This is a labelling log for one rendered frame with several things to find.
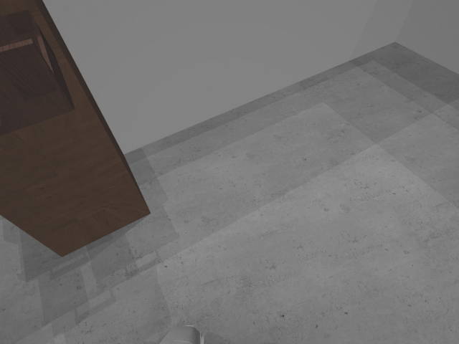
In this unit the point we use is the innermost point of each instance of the cabinet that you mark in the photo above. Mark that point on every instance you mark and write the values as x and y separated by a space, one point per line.
65 180

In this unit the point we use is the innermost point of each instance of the drawer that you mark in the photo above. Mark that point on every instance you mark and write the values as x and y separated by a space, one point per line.
32 86

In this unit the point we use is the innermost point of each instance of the left robot thigh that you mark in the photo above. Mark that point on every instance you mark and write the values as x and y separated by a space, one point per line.
184 335

